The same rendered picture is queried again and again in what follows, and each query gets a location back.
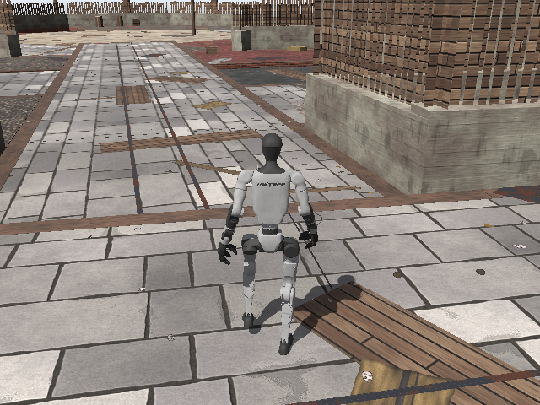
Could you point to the robot right forearm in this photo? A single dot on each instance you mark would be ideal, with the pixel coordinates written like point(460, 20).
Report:
point(310, 222)

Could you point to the robot right upper arm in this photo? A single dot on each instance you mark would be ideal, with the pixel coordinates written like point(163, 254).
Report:
point(297, 179)

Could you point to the left robot hand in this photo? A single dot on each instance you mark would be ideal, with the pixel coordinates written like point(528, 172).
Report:
point(222, 252)

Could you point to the right robot hand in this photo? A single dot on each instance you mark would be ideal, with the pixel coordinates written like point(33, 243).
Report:
point(306, 236)

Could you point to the left robot thigh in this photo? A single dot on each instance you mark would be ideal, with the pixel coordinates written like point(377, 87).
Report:
point(250, 245)

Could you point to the robot left upper arm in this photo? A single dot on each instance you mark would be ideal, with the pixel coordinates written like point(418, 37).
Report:
point(243, 178)

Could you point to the right robot foot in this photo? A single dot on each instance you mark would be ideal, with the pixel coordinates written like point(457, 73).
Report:
point(284, 348)

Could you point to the robot left forearm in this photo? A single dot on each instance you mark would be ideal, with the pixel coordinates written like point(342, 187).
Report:
point(229, 228)

